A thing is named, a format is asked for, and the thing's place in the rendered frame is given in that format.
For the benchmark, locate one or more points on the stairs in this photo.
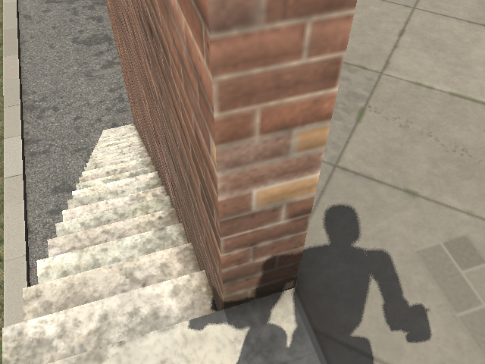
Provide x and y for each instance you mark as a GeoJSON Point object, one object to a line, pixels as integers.
{"type": "Point", "coordinates": [120, 266]}

